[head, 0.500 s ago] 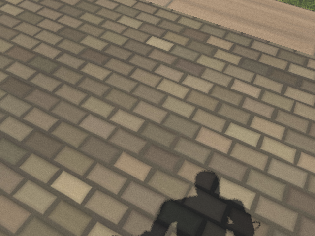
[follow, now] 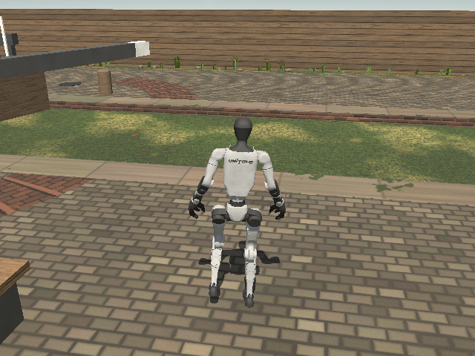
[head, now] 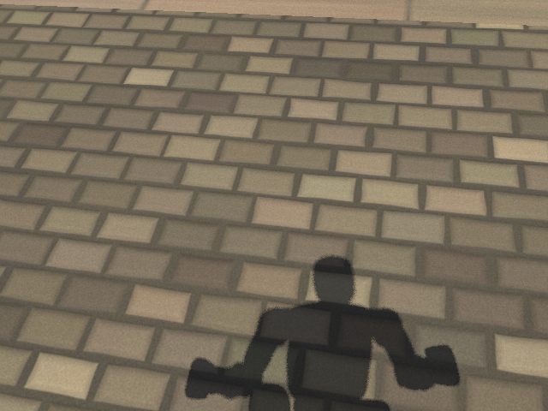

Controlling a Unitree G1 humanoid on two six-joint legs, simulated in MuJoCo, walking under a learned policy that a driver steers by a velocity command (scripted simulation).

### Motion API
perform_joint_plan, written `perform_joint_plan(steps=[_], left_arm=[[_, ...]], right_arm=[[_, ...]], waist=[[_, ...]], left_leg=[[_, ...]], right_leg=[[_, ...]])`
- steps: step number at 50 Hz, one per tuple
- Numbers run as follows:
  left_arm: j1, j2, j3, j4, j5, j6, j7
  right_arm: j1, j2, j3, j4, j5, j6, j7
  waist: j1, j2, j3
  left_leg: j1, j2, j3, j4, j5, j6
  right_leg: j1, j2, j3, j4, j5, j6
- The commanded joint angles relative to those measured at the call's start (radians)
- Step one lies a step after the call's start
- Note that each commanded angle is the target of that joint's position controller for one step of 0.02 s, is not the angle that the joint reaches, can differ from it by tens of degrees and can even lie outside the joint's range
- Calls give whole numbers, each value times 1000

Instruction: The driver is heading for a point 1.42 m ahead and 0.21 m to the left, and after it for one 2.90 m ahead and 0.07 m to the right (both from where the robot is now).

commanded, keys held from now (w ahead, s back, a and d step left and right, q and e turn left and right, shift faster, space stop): no key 0.14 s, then q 0.04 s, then w+q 0.64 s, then w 0.18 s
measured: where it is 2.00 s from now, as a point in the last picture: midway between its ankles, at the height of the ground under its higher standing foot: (239, 242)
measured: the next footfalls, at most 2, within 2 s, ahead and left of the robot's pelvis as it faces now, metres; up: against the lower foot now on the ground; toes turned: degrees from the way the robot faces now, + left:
left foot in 0.28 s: +0.07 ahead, +0.15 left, +0.00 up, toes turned -3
right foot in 0.66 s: +0.28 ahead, -0.10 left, +0.00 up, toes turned +11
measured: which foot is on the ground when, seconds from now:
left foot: up 0.00-0.26, down 0.28-0.66, up 0.68-1.00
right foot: down 0.00-0.30, up 0.32-0.64, down 0.66-1.00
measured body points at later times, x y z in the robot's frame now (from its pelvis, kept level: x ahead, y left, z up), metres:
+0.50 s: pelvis +0.08 +0.03 +0.00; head +0.10 +0.05 +0.45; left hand +0.25 +0.30 -0.10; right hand +0.10 -0.25 -0.13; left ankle +0.03 +0.15 -0.75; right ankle +0.11 -0.10 -0.70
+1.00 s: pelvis +0.30 +0.02 -0.01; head +0.33 +0.03 +0.44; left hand +0.21 +0.29 -0.13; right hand +0.58 -0.14 -0.09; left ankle +0.40 +0.22 -0.70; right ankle +0.24 -0.11 -0.75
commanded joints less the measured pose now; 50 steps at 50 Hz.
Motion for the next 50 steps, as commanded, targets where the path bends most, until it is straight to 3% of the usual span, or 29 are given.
perform_joint_plan(steps=[1, 7, 9, 10, 12, 13, 14, 15, 16, 17, 18, 19, 21, 24, 26, 28, 30, 32, 33, 34, 35, 36, 37, 39, 40, 44, 47, 50], left_arm=[[-9, 168, 38, -62, 0, -9, 13], [-42, 171, 28, -50, 17, 2, 7], [-67, 129, 9, -40, 25, 3, 2], [-55, 106, -1, -23, 23, 2, -1], [-48, 137, 1, -2, 11, 2, -6], [-32, 141, 0, 6, 14, -2, -7], [-32, 125, -6, 7, 22, -10, -7], [-51, 86, -17, -6, 31, -23, -7], [-69, 54, -19, -48, 24, -42, -9], [-142, 96, -8, -66, 5, -62, -2], [-196, 141, 7, -84, -19, -75, -1], [-185, 133, 10, -79, -24, -85, -7], [-195, 113, 11, -80, -9, -106, -24], [-224, 56, -1, -84, 4, -123, -45], [-237, 29, -10, -90, -1, -121, -50], [-221, 55, -4, -91, -12, -118, -46], [-158, 86, 9, -79, -20, -115, -37], [-18, 127, 31, -47, -22, -114, -21], [124, 181, 50, -28, -13, -117, -11], [225, 290, 71, -9, 18, -109, -14], [180, 239, 56, -10, 26, -111, -24], [113, 157, 34, -26, 14, -114, -24], [74, 116, 24, -30, 11, -114, -24], [37, 81, 14, -23, 23, -111, -21], [39, 84, 16, -17, 24, -113, -18], [92, 104, 26, 20, 13, -122, -21], [89, 129, 30, 32, 3, -114, -22], [149, 153, 35, 61, -14, -105, -20]], right_arm=[[-15, -64, -12, -54, 3, -16, -3], [-11, -64, -3, -52, 7, -28, 12], [20, -58, 4, -38, 7, -34, 21], [38, -46, 10, -27, 6, -39, 29], [53, -41, 16, -15, 12, -50, 42], [58, -50, 17, -11, 14, -56, 44], [87, -64, 17, -7, 18, -64, 43], [144, -95, 16, 3, 20, -74, 41], [209, -189, -8, 43, 25, -78, 44], [272, -179, -9, 49, 20, -88, 53], [303, -147, 1, 51, 7, -103, 54], [290, -134, 5, 47, 8, -115, 53], [279, -112, 8, 34, 25, -117, 43], [271, -94, 8, 15, 25, -93, 24], [266, -117, 0, -5, 24, -82, 17], [276, -133, -7, -20, 26, -75, 18], [266, -129, -7, -34, 30, -72, 18], [255, -77, 8, -52, 22, -74, 21], [247, -12, 28, -70, 10, -77, 26], [289, 74, 53, -132, 25, -91, 22], [330, -16, 33, -128, 50, -95, 22], [293, -79, 15, -121, 52, -92, 26], [264, -79, 13, -112, 43, -87, 29], [228, -48, 12, -119, 30, -82, 38], [214, -32, 16, -132, 32, -77, 46], [137, 15, 36, -187, 20, -71, 57], [52, 32, 54, -223, 13, -83, 73], [-47, 32, 64, -259, 15, -91, 89]], waist=[[4, -146, -138], [29, -183, -103], [23, -180, -118], [23, -173, -135], [12, -167, -95], [11, -154, -73], [-1, -135, -64], [-11, -46, -67], [15, 159, -59], [-53, 209, -1], [-83, 178, 39], [-63, 138, 30], [-62, 99, 4], [-64, 98, -37], [-66, 113, -39], [-60, 120, -45], [-18, 121, -49], [55, 102, -83], [118, 11, -175], [103, -317, -287], [64, -334, -221], [52, -237, -105], [43, -167, -54], [25, -138, -26], [22, -155, -26], [30, -89, -13], [40, -87, 4], [65, -80, 20]], left_leg=[[-84, 12, -26, -98, 49, -20], [77, 26, -8, -306, 49, -24], [163, 39, 4, -383, 55, -13], [216, 40, 20, -440, 73, -3], [306, -3, 84, -567, 144, 33], [334, -17, 87, -594, 112, 55], [361, 15, 30, -603, 78, 88], [395, 108, -108, -648, 90, 142], [445, 198, -325, -738, -73, 268], [473, 320, -590, -869, -188, 379], [501, 359, -658, -903, -208, 402], [525, 333, -617, -895, -205, 379], [579, 277, -504, -893, -97, 332], [507, 174, -333, -884, 79, 288], [406, 143, -282, -873, 119, 277], [326, 149, -296, -863, 119, 265], [267, 156, -322, -827, 88, 234], [187, 109, -312, -703, 93, 189], [104, 39, -235, -452, 58, 145], [-129, -86, -99, -110, -190, 100], [-240, -18, -120, 95, -213, 96], [-282, 31, -120, 160, -119, 109], [-258, 63, -104, 156, -35, 108], [-212, 107, -97, 104, 67, 107], [-198, 119, -82, 89, 96, 102], [-233, 110, -68, -65, 163, 74], [-181, 100, -15, -282, 295, 74], [-117, 79, 45, -416, 350, 91]], right_leg=[[202, -240, 234, -93, 383, -165], [87, -222, 243, -91, 253, -166], [67, -222, 227, -73, 280, -159], [58, -217, 221, -84, 177, -151], [-7, -195, 229, -100, -146, -127], [-33, -178, 236, -95, -271, -112], [-60, -160, 233, -55, -343, -91], [-108, -108, 165, 84, -325, -59], [-252, 37, -31, 254, -327, 3], [-390, 45, -53, 385, -380, 30], [-498, 4, 9, 518, -426, 32], [-526, -27, 38, 573, -381, 27], [-558, -64, 33, 527, -232, 31], [-402, -37, -30, 327, -92, 74], [-274, -9, -55, 211, -27, 95], [-154, 4, -55, 135, 48, 109], [-32, -8, -40, 80, 103, 106], [153, -32, -30, 44, 67, 74], [327, -160, 99, 11, -29, 23], [514, -411, 555, -151, -367, -109], [430, -467, 750, -232, -557, -164], [342, -434, 611, -227, -510, -140], [271, -374, 439, -219, -334, -112], [192, -303, 235, -238, -80, -81], [171, -296, 176, -252, -10, -83], [167, -295, 60, -290, 164, -132], [149, -273, -35, -306, 224, -129], [166, -282, -75, -306, 259, -119]])
Keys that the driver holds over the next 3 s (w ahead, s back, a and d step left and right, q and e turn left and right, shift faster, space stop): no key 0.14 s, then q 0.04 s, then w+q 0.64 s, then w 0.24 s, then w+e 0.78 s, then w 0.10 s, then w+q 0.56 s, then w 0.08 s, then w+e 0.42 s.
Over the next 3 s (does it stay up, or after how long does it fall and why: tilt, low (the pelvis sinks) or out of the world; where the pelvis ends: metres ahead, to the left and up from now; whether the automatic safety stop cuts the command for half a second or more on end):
stays up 1.42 0.19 0.00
